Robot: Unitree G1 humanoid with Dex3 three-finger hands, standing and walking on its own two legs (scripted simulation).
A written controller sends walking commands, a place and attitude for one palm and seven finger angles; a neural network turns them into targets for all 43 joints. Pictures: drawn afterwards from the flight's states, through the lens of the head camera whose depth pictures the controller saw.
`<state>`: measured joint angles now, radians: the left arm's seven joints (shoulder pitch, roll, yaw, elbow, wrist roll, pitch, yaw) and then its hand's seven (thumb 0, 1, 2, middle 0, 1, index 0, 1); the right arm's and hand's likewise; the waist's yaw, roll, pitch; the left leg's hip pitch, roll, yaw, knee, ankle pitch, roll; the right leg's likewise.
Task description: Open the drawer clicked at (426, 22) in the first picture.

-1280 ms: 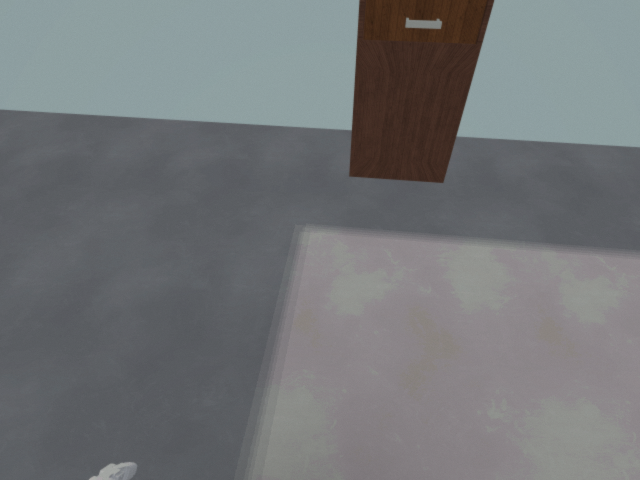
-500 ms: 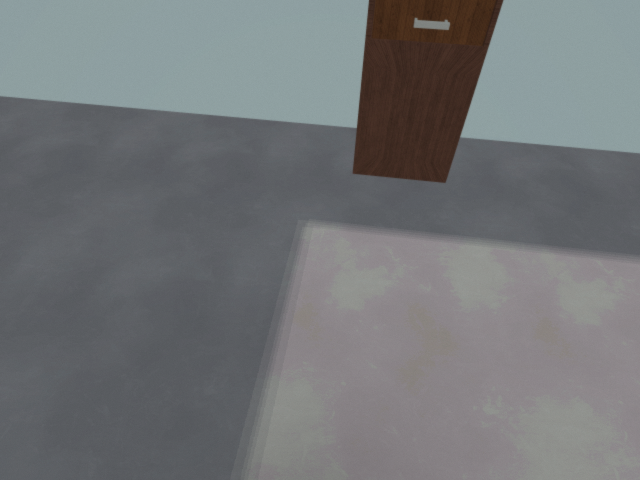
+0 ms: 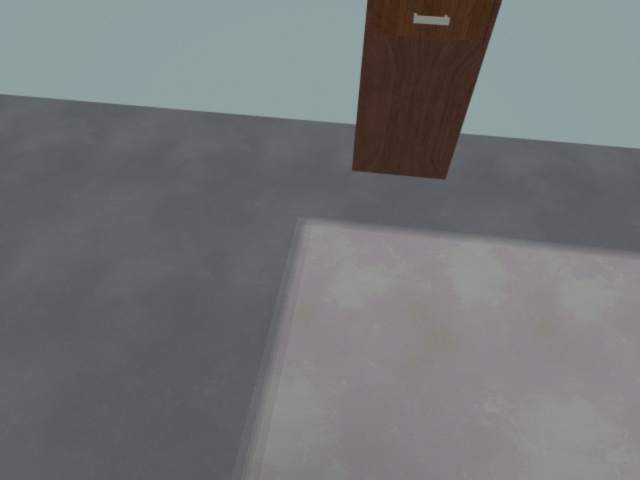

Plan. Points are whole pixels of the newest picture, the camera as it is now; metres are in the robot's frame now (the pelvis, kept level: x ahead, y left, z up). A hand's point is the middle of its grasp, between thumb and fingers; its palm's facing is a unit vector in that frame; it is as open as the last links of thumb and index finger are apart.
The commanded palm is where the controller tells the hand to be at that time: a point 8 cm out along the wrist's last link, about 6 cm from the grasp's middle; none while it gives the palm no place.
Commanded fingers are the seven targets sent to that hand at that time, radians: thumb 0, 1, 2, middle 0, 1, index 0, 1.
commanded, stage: look at it before walking up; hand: left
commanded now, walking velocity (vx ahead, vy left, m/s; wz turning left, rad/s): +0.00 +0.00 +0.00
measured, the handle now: (430, 18) +1.66 -0.32 -0.01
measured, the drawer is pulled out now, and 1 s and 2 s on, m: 0.00 0.00 0.00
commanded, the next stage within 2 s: walk to a spot facing it in 0.16 s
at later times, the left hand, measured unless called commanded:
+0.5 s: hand out of the picture +0.06 +0.22 -0.17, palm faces -0.08 -0.96 -0.26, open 7.4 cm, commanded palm none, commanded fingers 0.00 0.90 0.90 -0.20 -0.30 -0.20 -0.30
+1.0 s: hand (248, 464) +0.18 +0.12 -0.17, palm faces -0.24 -0.95 -0.19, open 7.4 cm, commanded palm none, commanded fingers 0.00 0.90 0.90 -0.20 -0.30 -0.20 -0.30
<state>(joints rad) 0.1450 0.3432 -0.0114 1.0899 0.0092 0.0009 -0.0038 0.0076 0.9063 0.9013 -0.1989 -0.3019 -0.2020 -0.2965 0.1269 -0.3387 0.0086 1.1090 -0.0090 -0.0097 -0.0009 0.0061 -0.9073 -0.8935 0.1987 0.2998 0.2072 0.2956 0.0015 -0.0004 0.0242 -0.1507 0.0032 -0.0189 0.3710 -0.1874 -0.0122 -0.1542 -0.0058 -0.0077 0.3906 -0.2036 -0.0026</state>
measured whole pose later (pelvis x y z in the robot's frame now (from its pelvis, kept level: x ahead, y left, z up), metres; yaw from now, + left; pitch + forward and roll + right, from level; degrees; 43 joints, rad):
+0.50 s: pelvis +0.03 +0.00 -0.01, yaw -5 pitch -1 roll +1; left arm 0.28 0.28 0.01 1.05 0.02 0.04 -0.03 0.01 0.91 0.90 -0.20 -0.30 -0.20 -0.30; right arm 0.21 -0.27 0.00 1.07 -0.02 0.00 0.00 0.00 -0.91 -0.89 0.20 0.30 0.21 0.30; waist 0.02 -0.01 -0.02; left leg -0.17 0.04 0.06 0.49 -0.31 -0.01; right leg -0.23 0.03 0.06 0.58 -0.38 -0.02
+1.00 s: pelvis +0.19 -0.06 -0.01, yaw -19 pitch +1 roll +0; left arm 0.44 0.14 0.03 1.06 0.02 -0.06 0.00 0.01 0.91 0.90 -0.20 -0.30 -0.20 -0.30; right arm 0.10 -0.20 -0.05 0.96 -0.02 -0.01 0.02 0.01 -0.91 -0.89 0.19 0.30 0.20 0.29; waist 0.04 0.02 0.03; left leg -0.66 0.12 0.05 0.95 -0.15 -0.06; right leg -0.01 0.05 0.06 0.33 -0.33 -0.05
